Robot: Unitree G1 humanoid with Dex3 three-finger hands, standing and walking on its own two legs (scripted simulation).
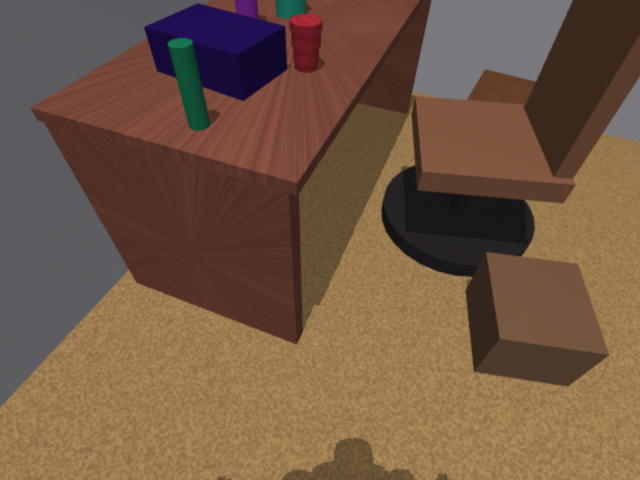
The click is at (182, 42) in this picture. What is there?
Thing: slim round
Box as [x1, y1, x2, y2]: [168, 38, 209, 130]
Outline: 173,39 168,42 168,47 190,128 195,130 204,129 209,125 209,120 192,42 187,38
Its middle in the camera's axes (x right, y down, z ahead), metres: -0.28 -0.34 +0.85
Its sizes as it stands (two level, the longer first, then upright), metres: 0.049 0.049 0.186
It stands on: a support 0.73 m high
